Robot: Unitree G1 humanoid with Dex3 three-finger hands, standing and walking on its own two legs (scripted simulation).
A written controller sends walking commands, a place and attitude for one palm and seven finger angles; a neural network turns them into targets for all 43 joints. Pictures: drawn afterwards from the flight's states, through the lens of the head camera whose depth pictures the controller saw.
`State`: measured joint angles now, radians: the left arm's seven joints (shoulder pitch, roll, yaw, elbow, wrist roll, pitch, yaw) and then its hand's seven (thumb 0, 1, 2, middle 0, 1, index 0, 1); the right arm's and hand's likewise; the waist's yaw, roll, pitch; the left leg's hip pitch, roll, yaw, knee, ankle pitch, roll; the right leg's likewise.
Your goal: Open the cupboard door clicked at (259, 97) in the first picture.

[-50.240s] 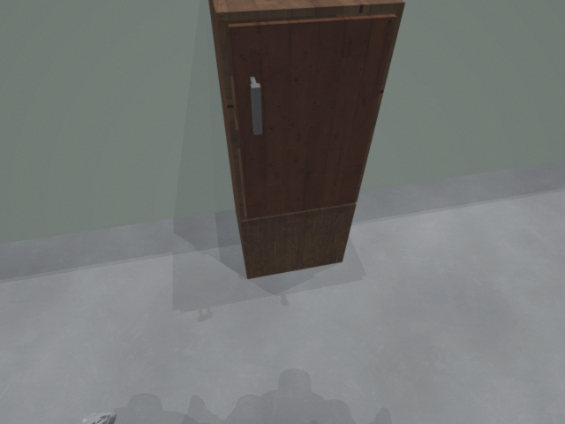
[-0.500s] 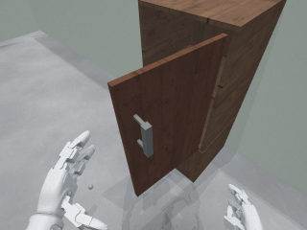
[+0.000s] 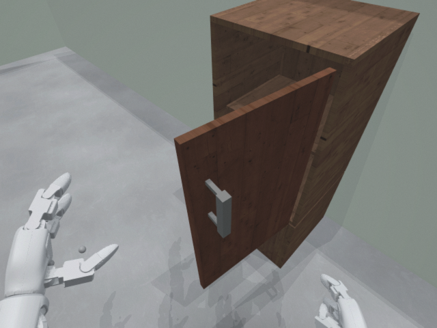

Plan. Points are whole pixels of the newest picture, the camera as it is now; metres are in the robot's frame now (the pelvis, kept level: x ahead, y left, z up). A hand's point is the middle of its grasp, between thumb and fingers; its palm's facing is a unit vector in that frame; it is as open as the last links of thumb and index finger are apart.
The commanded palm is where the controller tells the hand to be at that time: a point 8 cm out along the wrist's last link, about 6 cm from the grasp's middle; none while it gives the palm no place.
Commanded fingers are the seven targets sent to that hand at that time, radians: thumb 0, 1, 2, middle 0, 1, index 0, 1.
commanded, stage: draw the hand back to the body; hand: left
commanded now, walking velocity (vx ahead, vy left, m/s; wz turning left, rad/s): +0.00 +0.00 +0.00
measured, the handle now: (217, 208) +0.33 +0.05 +0.05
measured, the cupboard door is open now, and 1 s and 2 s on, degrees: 82 82 82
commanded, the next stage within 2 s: step back with the hand held close in 0.64 s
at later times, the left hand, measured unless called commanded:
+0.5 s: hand (60, 235) +0.19 +0.25 +0.15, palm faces +0.44 -0.81 -0.39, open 7.6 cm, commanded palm +0.14 +0.29 +0.17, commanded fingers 0.00 0.90 0.90 -0.20 -0.30 -0.20 -0.30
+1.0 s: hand (68, 238) +0.19 +0.24 +0.15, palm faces +0.35 -0.80 -0.48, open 7.4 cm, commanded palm +0.13 +0.28 +0.18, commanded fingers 0.00 0.90 0.90 -0.20 -0.30 -0.20 -0.30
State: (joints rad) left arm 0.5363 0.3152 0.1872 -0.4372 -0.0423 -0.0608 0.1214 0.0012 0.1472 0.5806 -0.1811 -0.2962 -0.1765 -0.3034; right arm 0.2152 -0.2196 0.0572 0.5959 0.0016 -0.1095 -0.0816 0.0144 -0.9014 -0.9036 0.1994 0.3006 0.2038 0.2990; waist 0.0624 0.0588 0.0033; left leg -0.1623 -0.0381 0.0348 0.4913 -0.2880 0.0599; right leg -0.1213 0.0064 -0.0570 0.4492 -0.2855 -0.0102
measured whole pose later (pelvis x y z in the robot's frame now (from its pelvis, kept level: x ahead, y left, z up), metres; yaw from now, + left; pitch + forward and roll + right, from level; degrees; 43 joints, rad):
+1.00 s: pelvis -0.02 -0.02 +0.00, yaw -1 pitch +0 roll -1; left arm 0.53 0.38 0.36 -0.43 -0.05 -0.13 0.11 0.02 0.89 0.90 -0.21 -0.30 -0.21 -0.30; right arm 0.16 -0.25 -0.01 0.58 0.01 -0.02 -0.07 0.01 -0.90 -0.90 0.20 0.30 0.20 0.30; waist 0.02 0.06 0.04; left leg -0.23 0.00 0.04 0.46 -0.24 0.04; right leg -0.18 0.04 -0.05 0.39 -0.21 -0.03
